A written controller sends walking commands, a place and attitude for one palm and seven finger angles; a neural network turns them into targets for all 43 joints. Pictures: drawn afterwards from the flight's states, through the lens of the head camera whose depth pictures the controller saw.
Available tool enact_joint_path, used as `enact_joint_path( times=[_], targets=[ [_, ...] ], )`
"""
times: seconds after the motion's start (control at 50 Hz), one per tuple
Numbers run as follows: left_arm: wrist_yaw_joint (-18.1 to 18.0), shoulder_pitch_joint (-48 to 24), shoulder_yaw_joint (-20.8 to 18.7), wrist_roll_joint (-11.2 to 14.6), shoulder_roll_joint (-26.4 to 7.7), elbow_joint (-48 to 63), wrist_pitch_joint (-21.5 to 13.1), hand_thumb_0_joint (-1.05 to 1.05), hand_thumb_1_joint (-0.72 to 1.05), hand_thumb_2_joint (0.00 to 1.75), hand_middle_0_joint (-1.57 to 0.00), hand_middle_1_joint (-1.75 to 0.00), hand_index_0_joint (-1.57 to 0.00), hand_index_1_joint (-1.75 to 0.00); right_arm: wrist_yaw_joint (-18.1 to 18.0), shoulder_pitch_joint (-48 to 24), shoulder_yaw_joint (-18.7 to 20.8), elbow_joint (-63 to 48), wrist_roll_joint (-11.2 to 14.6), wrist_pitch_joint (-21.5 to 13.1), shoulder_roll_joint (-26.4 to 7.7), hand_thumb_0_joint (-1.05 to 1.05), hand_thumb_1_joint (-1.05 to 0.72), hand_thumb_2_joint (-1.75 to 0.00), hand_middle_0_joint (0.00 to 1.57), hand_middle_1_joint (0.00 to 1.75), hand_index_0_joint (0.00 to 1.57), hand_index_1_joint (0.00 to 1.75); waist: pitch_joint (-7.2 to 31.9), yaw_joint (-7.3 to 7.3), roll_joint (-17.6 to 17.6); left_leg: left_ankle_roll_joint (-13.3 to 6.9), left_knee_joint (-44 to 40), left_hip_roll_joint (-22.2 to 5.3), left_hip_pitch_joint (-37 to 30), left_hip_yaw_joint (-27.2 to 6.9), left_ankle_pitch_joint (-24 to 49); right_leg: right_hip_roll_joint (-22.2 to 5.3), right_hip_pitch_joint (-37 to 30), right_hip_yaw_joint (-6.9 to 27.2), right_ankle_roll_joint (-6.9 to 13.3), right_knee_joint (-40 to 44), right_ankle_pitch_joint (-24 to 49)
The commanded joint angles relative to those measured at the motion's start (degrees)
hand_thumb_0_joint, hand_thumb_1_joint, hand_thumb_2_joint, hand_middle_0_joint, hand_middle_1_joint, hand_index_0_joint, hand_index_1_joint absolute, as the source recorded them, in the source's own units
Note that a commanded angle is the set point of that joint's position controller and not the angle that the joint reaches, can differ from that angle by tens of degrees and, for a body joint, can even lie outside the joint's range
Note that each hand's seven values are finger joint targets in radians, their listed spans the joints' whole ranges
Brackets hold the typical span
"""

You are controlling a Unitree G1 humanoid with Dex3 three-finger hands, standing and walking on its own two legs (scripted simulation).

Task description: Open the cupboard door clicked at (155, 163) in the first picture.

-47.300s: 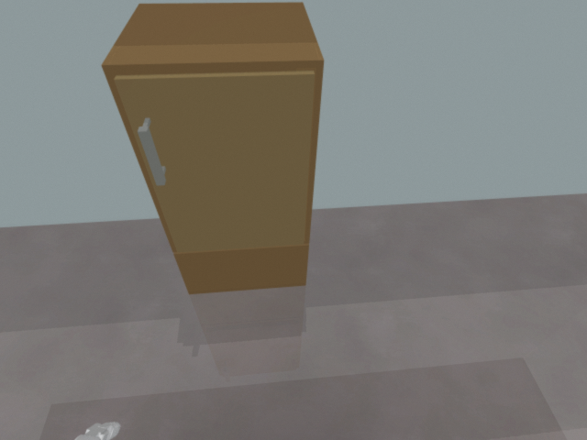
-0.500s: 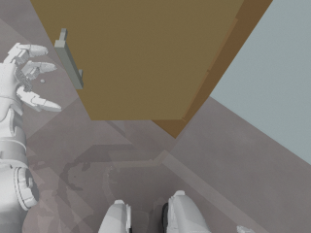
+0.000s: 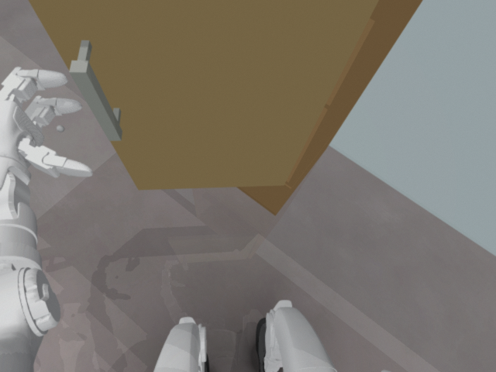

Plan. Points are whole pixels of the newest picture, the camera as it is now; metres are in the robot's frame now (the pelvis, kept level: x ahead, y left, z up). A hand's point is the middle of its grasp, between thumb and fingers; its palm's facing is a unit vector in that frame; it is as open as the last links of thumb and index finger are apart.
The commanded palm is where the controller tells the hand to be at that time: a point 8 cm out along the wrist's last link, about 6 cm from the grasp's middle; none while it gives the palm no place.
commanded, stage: slide the fingers in behind the handle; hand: left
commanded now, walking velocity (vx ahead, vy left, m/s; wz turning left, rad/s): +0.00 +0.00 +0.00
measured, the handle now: (101, 96) +0.52 +0.21 +0.05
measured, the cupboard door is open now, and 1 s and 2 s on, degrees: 42 42 42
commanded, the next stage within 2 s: close the thumb around the handle in 1.54 s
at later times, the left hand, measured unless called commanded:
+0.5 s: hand (90, 126) +0.47 +0.22 +0.05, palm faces +0.00 -1.00 -0.03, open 14.0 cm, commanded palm +0.45 +0.26 +0.05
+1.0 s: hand (114, 130) +0.47 +0.19 +0.05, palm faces +0.01 -1.00 -0.02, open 14.0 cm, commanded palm +0.44 +0.23 +0.05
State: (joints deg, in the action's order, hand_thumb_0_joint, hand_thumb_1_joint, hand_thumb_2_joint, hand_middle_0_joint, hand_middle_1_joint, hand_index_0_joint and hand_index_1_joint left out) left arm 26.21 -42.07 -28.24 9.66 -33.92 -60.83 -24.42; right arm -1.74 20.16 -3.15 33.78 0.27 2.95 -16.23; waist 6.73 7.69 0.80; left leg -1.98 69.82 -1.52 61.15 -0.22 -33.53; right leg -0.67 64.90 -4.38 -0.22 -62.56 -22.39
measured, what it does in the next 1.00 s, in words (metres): stands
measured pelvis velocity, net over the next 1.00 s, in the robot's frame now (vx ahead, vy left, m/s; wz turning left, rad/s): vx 0.00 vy -0.01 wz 0.01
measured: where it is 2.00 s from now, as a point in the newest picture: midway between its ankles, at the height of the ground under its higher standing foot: outside the picture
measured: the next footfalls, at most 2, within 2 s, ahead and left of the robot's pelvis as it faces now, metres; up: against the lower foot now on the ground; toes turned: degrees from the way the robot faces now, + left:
none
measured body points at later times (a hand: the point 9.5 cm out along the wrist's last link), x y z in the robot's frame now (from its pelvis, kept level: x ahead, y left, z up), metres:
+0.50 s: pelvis +0.01 +0.00 +0.01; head +0.15 +0.02 +0.43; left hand +0.46 +0.28 +0.05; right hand +0.06 -0.26 -0.11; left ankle -0.01 +0.09 -0.64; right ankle +0.06 -0.13 -0.64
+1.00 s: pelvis +0.00 -0.01 +0.01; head +0.14 +0.01 +0.44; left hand +0.46 +0.24 +0.05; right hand +0.06 -0.27 -0.11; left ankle -0.01 +0.09 -0.64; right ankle +0.06 -0.13 -0.64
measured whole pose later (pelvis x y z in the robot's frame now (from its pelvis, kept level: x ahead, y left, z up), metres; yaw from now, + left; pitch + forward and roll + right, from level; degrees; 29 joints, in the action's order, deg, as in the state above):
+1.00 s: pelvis +0.00 -0.01 +0.01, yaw +1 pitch +23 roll -2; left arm 14.9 -39.7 -20.4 7.8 -22.7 -57.1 -26.8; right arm -0.6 18.8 -1.9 33.9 -0.2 2.5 -14.8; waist 7.5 7.1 1.1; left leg -1.5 67.7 -0.9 57.8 0.2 -33.2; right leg -1.1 62.3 -3.9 0.2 -62.3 -23.0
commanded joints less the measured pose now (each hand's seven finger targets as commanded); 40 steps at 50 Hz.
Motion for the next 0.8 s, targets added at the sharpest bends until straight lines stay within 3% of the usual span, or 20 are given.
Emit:
enact_joint_path(
  times=[0.0,0.1,0.14,0.2,0.3,0.32,0.36,0.4,0.42,0.46,0.48,0.5,0.56,0.62,0.66,0.68,0.74,0.78],
  targets=[
    [-0.9,-22.1,0.4,1.4,-13.2,12.7,-3.8,0.0,-0.5,0.3,-0.3,-1.2,-0.3,-1.2,-0.9,8.3,4.7,-2.5,-0.2,-1.5,-10.7,0.0,-0.9,-0.9,0.2,0.3,0.2,0.3,28.2,0.57,9.8,1.8,-10.4,0.2,-19.0,-3.9,27.7,2.2,-16.4,1.3,1.6,5.0,11.1],
    [-2.9,-21.8,2.5,0.5,-10.5,12.5,-2.8,0.0,-0.5,0.3,-0.3,-1.2,-0.3,-1.2,-0.7,8.2,4.7,-2.6,-0.2,-1.2,-10.4,0.0,-0.9,-0.9,0.2,0.3,0.2,0.3,27.4,0.76,9.3,2.3,-10.7,0.1,-20.0,-4.5,29.3,2.2,-15.1,0.8,1.6,4.9,10.8],
    [-4.1,-21.3,0.3,0.6,-12.6,12.5,-2.8,0.0,-0.5,0.3,-0.3,-1.2,-0.3,-1.2,-0.7,7.9,4.6,-2.9,-0.2,-1.1,-10.3,0.0,-0.9,-0.9,0.2,0.3,0.2,0.3,27.2,0.12,8.5,2.1,-10.7,0.4,-17.8,-3.9,28.2,2.0,-17.3,1.1,1.6,4.9,11.7],
    [-5.5,-19.5,-0.7,0.3,-13.2,15.2,-4.0,0.0,-0.5,0.3,-0.3,-1.2,-0.3,-1.2,-0.4,7.9,4.6,-3.7,-0.3,-1.1,-9.8,0.0,-0.9,-0.9,0.2,0.3,0.2,0.3,30.9,-0.91,8.9,2.2,-10.5,0.5,-19.3,-3.6,32.0,2.1,-20.4,1.4,1.7,4.3,15.0],
    [-6.4,-20.0,1.7,-0.2,-10.0,13.3,-4.2,0.0,-0.5,0.3,-0.3,-1.2,-0.3,-1.2,-0.1,7.4,4.4,-3.5,-0.3,-1.0,-9.4,0.0,-0.9,-0.9,0.2,0.3,0.2,0.3,26.7,0.15,7.4,1.8,-10.7,0.4,-16.6,-3.0,28.7,2.2,-20.0,1.6,1.5,4.7,14.2],
    [-6.4,-19.0,1.1,-0.2,-10.5,12.6,-4.0,0.0,-0.5,0.3,-0.3,-1.2,-0.3,-1.2,-0.1,7.5,4.5,-3.6,-0.3,-0.9,-9.6,0.0,-0.9,-0.9,0.2,0.3,0.2,0.3,26.8,-0.04,6.5,1.7,-10.8,0.5,-16.0,-3.0,28.1,2.1,-20.8,1.7,1.5,4.8,14.2],
    [-6.3,-19.1,2.6,0.0,-8.5,14.5,-4.0,0.0,-0.5,0.3,-0.3,-1.2,-0.3,-1.2,-0.1,7.4,4.7,-3.9,-0.2,-1.0,-9.4,0.0,-0.9,-0.9,0.2,0.3,0.2,0.3,28.7,0.15,7.1,1.5,-10.8,0.6,-16.9,-2.8,28.6,2.0,-21.5,1.9,1.4,5.0,15.1],
    [-6.1,-18.6,2.9,0.3,-7.9,16.2,-4.3,0.0,-0.5,0.3,-0.3,-1.2,-0.3,-1.2,0.0,7.7,4.9,-3.7,-0.3,-1.0,-9.2,0.0,-0.9,-0.9,0.2,0.3,0.2,0.3,31.0,-0.45,9.2,2.1,-10.5,0.4,-19.9,-3.1,33.5,2.0,-21.5,1.8,1.6,4.5,17.1],
    [-6.0,-17.4,3.6,0.6,-6.8,16.6,-4.2,0.0,-0.5,0.3,-0.3,-1.2,-0.3,-1.2,0.1,7.7,5.0,-3.6,-0.2,-1.0,-9.1,0.0,-0.9,-0.9,0.2,0.3,0.2,0.3,31.1,-0.19,8.4,2.1,-10.4,0.3,-20.6,-3.0,34.2,2.0,-21.3,1.7,1.4,4.9,17.6],
    [-6.3,-16.5,3.2,0.9,-6.7,15.6,-3.9,0.0,-0.5,0.3,-0.3,-1.2,-0.3,-1.2,0.1,7.6,5.0,-3.5,-0.1,-0.9,-9.2,0.0,-0.9,-0.9,0.2,0.3,0.2,0.3,28.9,-0.14,5.5,1.7,-10.8,0.4,-17.7,-2.8,31.4,2.0,-22.6,1.8,1.4,5.3,17.2],
    [-6.2,-18.0,4.7,1.2,-5.3,15.8,-4.0,0.0,-0.5,0.3,-0.3,-1.2,-0.3,-1.2,0.0,7.5,4.9,-3.5,0.0,-1.0,-9.0,0.0,-0.9,-0.9,0.2,0.3,0.2,0.3,27.9,0.59,5.6,1.6,-10.8,0.6,-17.2,-2.9,31.0,2.1,-22.4,1.7,1.5,5.1,17.5],
    [-6.4,-17.9,4.2,1.0,-5.4,14.7,-3.8,0.0,-0.5,0.3,-0.3,-1.2,-0.3,-1.2,0.1,7.4,4.9,-3.2,0.0,-0.9,-9.0,0.0,-0.9,-0.9,0.2,0.3,0.2,0.3,27.2,0.3,5.2,1.5,-11.0,0.6,-16.3,-2.6,29.0,2.1,-22.4,1.9,1.4,5.4,16.5],
    [-7.6,-19.4,1.9,0.4,-8.1,12.9,-3.8,0.0,-0.5,0.3,-0.3,-1.2,-0.3,-1.2,-0.4,7.3,4.7,-3.1,0.0,-1.1,-9.0,0.0,-0.9,-0.9,0.2,0.3,0.2,0.3,25.3,0.41,2.9,0.9,-11.3,1.2,-11.5,-2.0,23.6,1.7,-24.4,2.6,1.3,5.6,15.1],
    [-8.2,-19.8,2.6,-0.3,-7.9,16.6,-5.7,0.0,-0.5,0.3,-0.3,-1.2,-0.3,-1.2,-0.1,7.1,4.8,-3.4,-0.3,-1.4,-8.7,0.0,-0.9,-0.9,0.2,0.3,0.2,0.3,29.2,-0.79,8.6,1.5,-11.1,1.2,-16.4,-2.2,27.9,1.7,-23.6,2.6,1.7,4.8,16.5],
    [-8.5,-20.0,5.0,-0.3,-5.2,19.6,-6.7,0.0,-0.5,0.3,-0.3,-1.2,-0.3,-1.2,0.2,6.9,5.1,-3.3,-0.5,-1.6,-8.5,0.0,-0.9,-0.9,0.2,0.3,0.2,0.3,32.0,-0.44,10.5,2.1,-10.6,0.8,-20.6,-2.6,31.9,1.8,-22.1,2.2,1.7,4.6,17.2],
    [-8.4,-19.3,5.3,0.1,-4.5,19.6,-6.8,0.0,-0.5,0.3,-0.3,-1.2,-0.3,-1.2,0.4,7.2,5.2,-3.5,-0.6,-1.7,-8.5,0.0,-0.9,-0.9,0.2,0.3,0.2,0.3,32.4,-0.27,9.7,2.2,-10.3,0.7,-21.2,-2.9,33.6,2.0,-22.0,2.0,1.8,4.4,17.8],
    [-8.5,-15.6,5.3,0.5,-3.4,15.1,-5.2,0.0,-0.5,0.3,-0.3,-1.2,-0.3,-1.2,0.4,6.9,5.2,-3.0,-0.1,-1.2,-8.7,0.0,-0.9,-0.9,0.2,0.3,0.2,0.3,27.6,0.07,5.1,1.7,-11.2,0.7,-16.8,-2.4,29.5,1.9,-23.3,2.0,1.4,5.4,17.1],
    [-8.8,-16.8,5.8,0.6,-2.4,14.2,-4.3,0.0,-0.5,0.3,-0.3,-1.2,-0.3,-1.2,0.2,6.7,5.0,-3.4,0.1,-1.3,-8.7,0.0,-0.9,-0.9,0.2,0.3,0.2,0.3,25.6,0.05,5.1,1.4,-11.8,1.1,-14.9,-2.4,26.3,1.8,-23.0,1.9,1.7,5.4,15.2]
  ],
)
